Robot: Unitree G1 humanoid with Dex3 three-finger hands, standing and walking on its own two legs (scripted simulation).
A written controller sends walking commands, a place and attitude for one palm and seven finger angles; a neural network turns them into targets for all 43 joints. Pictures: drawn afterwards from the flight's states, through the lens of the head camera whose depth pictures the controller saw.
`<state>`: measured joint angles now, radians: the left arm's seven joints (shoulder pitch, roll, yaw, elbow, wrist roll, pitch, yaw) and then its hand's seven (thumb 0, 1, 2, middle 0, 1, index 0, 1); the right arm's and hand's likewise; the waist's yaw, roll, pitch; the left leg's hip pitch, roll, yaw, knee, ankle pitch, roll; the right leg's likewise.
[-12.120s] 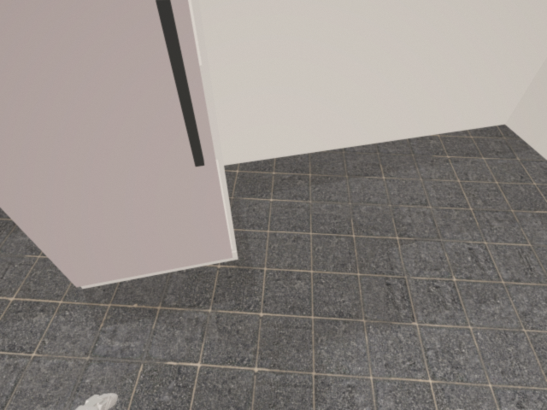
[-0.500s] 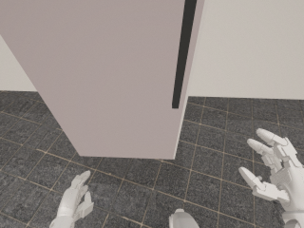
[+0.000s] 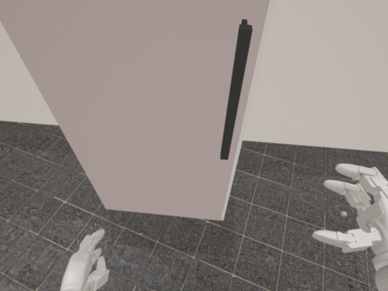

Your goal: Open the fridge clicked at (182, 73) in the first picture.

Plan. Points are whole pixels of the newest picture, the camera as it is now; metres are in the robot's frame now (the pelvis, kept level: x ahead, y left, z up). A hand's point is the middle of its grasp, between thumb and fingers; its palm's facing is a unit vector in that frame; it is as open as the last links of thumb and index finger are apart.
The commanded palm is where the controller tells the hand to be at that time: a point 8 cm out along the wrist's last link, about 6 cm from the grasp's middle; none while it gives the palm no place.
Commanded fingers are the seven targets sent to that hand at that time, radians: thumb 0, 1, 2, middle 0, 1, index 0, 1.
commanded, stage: raise the hand to about handle height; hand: right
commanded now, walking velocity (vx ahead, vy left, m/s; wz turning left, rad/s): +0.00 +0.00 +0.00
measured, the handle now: (232, 102) +0.55 -0.08 +0.10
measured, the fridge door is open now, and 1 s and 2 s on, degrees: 0 0 0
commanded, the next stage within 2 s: move the hooked fingers beside the handle in 0.96 s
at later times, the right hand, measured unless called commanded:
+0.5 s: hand out of the picture +0.26 -0.29 +0.19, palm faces +0.15 +0.99 -0.05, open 13.9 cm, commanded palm +0.22 -0.33 +0.18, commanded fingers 0.00 0.50 -0.30 0.30 1.20 0.30 1.20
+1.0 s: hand (375, 179) +0.26 -0.27 +0.18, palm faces +0.13 +0.99 -0.04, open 14.0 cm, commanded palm +0.23 -0.32 +0.18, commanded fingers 0.00 0.50 -0.30 0.30 1.20 0.30 1.20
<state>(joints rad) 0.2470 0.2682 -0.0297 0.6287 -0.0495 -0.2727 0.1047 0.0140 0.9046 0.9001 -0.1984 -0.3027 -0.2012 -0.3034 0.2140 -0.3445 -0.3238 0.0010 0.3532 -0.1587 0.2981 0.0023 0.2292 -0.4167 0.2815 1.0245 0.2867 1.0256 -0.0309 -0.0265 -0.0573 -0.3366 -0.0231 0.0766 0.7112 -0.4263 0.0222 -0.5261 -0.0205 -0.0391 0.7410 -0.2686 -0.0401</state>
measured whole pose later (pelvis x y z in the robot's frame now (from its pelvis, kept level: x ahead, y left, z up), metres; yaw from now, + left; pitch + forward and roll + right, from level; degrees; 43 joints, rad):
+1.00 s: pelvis -0.01 +0.01 +0.02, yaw -1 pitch -3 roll +1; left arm 0.21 0.25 -0.08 0.63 -0.08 -0.22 0.12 0.01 0.90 0.90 -0.20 -0.30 -0.20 -0.30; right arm -0.08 -0.43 -0.41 0.14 0.33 0.14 0.35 -0.01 0.50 -0.30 0.30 1.20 0.30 1.20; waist -0.06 -0.05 -0.01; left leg -0.11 -0.03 0.09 0.47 -0.30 0.03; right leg -0.30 -0.01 -0.03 0.50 -0.14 -0.03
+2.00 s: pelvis +0.01 +0.01 +0.02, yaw +1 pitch +1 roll +1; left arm 0.24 0.25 -0.05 0.67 -0.07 -0.11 0.10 0.01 0.90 0.90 -0.20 -0.30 -0.20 -0.30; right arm -0.43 -0.34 -0.27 0.44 0.24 0.10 0.17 -0.01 0.50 -0.30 0.30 1.20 0.30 1.20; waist 0.00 -0.03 -0.04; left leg -0.20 -0.03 0.06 0.52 -0.34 0.04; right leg -0.37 -0.02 -0.05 0.54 -0.18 -0.02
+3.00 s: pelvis +0.02 +0.02 +0.01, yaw +3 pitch +7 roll +1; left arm 0.38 0.25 0.00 0.69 -0.04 -0.01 0.03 0.01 0.91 0.90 -0.20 -0.30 -0.20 -0.30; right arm -0.73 -0.33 -0.32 0.88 0.13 -0.13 0.03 -0.01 0.50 -0.30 0.30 1.20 0.30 1.20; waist 0.08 -0.02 -0.07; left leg -0.33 -0.05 0.03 0.60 -0.39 0.04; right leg -0.50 -0.05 -0.07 0.62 -0.24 -0.02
